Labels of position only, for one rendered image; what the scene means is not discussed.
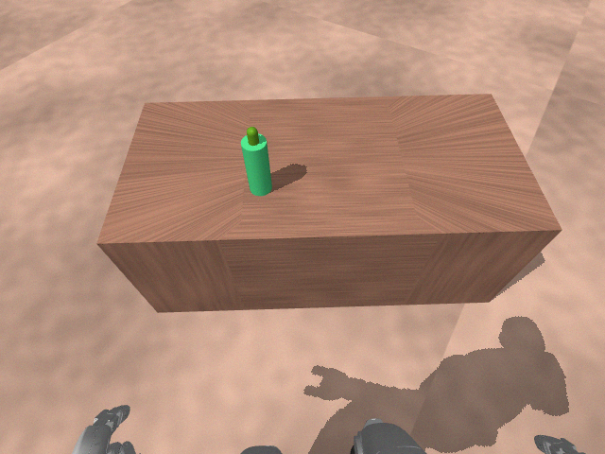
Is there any right robot hand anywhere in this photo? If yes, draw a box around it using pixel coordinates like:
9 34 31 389
534 435 585 454

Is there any bottle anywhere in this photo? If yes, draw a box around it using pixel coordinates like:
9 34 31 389
241 127 272 196

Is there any left robot hand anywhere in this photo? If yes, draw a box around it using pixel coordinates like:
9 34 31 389
72 405 141 454

